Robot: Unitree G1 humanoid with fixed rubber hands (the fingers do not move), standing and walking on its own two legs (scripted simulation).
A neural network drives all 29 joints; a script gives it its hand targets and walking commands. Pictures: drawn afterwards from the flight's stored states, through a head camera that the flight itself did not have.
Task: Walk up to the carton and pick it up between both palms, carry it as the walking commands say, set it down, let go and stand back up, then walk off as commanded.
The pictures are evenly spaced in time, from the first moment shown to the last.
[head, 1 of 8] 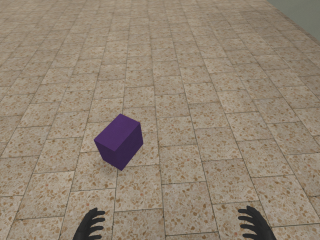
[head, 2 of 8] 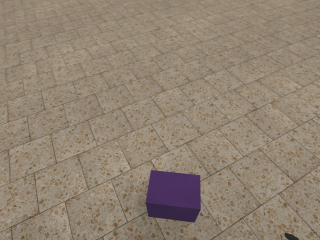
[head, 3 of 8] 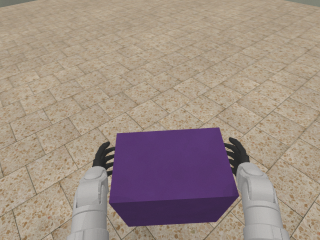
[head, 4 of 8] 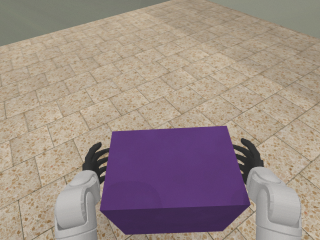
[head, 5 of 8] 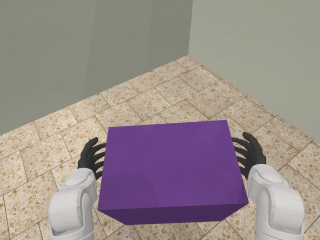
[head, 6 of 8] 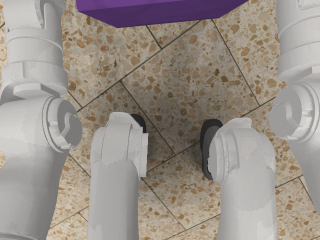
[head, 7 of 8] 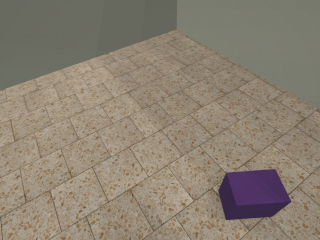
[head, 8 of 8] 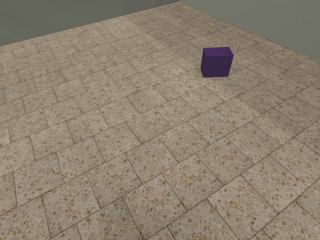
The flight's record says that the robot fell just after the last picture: no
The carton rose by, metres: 0.68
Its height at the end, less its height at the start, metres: +0.00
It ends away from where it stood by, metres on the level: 5.28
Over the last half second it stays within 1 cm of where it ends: yes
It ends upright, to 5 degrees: yes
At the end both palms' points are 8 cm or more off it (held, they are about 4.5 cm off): yes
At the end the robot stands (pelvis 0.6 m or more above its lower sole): yes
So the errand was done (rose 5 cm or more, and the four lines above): yes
